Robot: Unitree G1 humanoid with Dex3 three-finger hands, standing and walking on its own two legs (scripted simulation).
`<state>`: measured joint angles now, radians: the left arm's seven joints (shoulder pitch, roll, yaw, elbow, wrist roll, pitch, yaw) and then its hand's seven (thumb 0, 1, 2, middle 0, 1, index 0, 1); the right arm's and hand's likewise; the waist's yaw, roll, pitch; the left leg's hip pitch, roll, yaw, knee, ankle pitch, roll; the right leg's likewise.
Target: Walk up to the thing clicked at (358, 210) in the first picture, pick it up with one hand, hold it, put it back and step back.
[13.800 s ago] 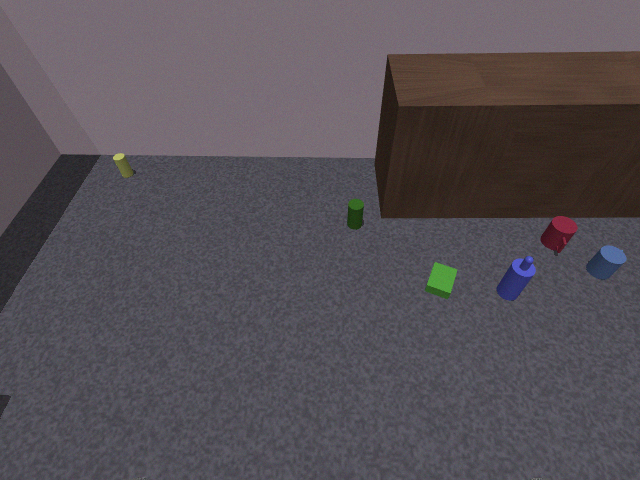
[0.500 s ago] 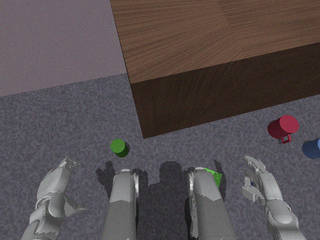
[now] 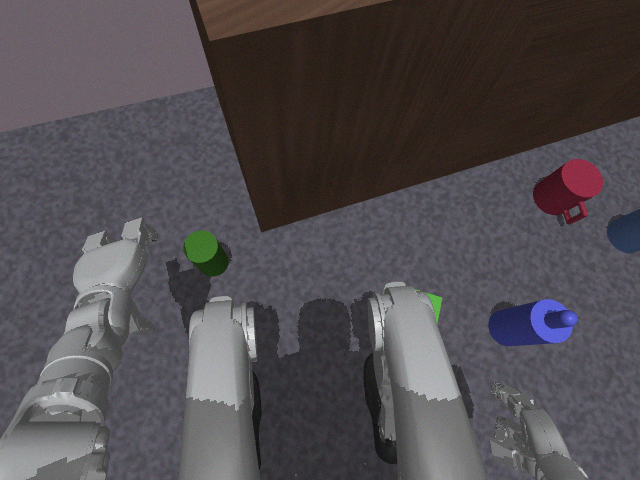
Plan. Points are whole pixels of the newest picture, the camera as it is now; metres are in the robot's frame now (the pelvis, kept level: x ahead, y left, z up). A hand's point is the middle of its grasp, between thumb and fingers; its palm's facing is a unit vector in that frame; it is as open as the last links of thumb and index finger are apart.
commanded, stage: rise first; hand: left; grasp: from above
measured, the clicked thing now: (207, 254) +0.46 +0.20 -0.36
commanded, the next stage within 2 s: approach in 1.18 s
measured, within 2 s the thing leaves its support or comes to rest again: neither
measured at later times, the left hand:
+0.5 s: hand (156, 268) +0.40 +0.25 -0.20, palm faces -0.46 -0.07 -0.88, open 14.2 cm
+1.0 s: hand (165, 263) +0.41 +0.24 -0.23, palm faces -0.44 -0.02 -0.90, open 14.1 cm
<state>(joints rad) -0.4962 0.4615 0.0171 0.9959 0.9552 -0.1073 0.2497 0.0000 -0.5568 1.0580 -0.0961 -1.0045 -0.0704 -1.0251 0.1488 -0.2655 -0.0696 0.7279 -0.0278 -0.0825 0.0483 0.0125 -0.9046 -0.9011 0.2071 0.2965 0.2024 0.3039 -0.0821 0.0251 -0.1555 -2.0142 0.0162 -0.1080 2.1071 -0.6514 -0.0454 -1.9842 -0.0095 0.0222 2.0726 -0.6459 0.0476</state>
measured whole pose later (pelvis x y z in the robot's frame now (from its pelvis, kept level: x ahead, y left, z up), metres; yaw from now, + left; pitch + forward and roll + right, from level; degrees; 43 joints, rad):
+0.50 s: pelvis +0.00 +0.01 -0.04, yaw -1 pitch +33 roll -5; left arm -0.69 0.48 -0.01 1.22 1.14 -0.10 0.39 0.00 -0.54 1.04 -0.09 -0.99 -0.08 -1.00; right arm 0.12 -0.24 -0.04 0.77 -0.08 -0.07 0.09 0.01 -0.90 -0.90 0.21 0.30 0.20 0.30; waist -0.13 0.02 -0.13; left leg -2.16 0.00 -0.12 2.25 -0.66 -0.04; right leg -2.11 0.00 0.03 2.19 -0.66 0.06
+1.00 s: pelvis +0.01 +0.01 -0.06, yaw -2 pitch +34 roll -5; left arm -0.71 0.49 0.00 1.25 1.22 -0.14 0.45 0.00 -0.54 1.03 -0.10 -1.01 -0.09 -1.02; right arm 0.13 -0.26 -0.05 0.77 -0.10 -0.06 0.11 0.01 -0.91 -0.90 0.21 0.30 0.20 0.30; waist -0.15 0.01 -0.13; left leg -2.21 0.00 -0.13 2.30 -0.68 -0.04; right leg -2.16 0.00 0.02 2.24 -0.67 0.06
